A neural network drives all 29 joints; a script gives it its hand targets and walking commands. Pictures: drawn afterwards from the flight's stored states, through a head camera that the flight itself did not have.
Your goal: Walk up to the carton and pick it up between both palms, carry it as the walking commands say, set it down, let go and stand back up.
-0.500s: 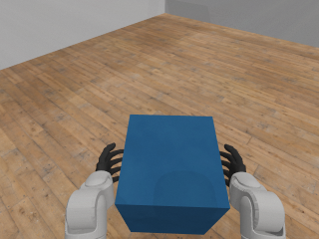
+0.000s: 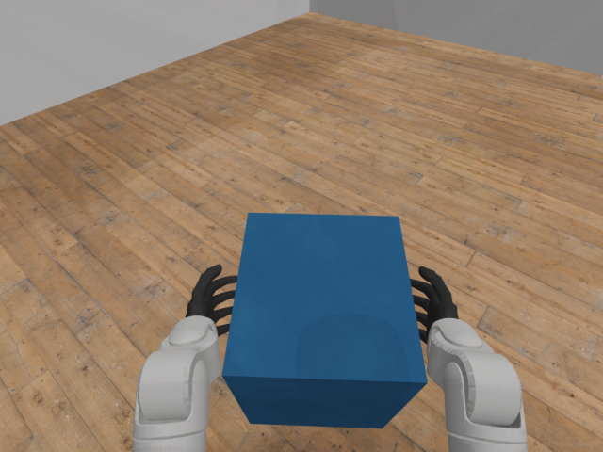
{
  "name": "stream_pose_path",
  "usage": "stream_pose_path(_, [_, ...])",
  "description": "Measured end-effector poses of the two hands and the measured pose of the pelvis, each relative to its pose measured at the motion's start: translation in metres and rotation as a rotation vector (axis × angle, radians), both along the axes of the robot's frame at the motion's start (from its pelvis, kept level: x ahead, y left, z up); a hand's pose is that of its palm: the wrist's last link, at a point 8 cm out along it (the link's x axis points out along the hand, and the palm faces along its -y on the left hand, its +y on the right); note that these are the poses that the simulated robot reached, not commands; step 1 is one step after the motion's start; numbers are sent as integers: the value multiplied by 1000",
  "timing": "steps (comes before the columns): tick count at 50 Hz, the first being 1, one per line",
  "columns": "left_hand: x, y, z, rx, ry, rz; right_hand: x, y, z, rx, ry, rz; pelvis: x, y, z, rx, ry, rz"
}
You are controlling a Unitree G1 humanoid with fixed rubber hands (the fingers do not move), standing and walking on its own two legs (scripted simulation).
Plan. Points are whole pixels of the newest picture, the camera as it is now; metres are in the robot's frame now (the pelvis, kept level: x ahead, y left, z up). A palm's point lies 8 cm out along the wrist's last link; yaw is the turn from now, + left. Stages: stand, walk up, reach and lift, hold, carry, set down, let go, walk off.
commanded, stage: carry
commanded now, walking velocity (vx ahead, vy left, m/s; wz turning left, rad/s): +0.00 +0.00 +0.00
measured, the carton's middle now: (319, 327) +0.29 +0.00 +0.01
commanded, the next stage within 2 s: hold in 0.52 s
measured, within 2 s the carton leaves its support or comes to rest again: neither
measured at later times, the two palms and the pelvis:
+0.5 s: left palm (214, 319) +0.27 +0.13 +0.07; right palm (442, 321) +0.27 -0.16 +0.07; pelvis +0.01 -0.01 +0.00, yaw +0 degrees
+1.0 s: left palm (194, 307) +0.30 +0.17 +0.06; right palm (411, 314) +0.29 -0.12 +0.06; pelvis +0.00 +0.04 +0.01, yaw -10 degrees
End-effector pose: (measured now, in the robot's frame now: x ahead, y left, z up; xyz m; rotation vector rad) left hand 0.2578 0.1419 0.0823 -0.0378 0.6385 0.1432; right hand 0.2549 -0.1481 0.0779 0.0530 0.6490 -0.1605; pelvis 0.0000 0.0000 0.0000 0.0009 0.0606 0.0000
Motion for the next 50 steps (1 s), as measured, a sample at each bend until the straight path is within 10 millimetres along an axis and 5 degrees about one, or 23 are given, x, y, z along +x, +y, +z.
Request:
stream_pose_path(26, [15,-9,-11,-2,17,7,16,-10,-11,2,17,2,10,-11,-2,4,-3,5])
stream_pose_path(30, [15,-8,-43,62,85,-46,15,-8,-46,-44,87,38,4,-10,5,8,-88,-36])
stream_pose_path(34, [-1,-6,-61,76,111,-82,-8,-5,-64,-47,113,23,3,-5,10,9,-74,-113])
stream_pose_path(50, [41,24,-23,22,4,-75,31,25,-18,-94,9,17,-1,36,7,-8,-163,-168])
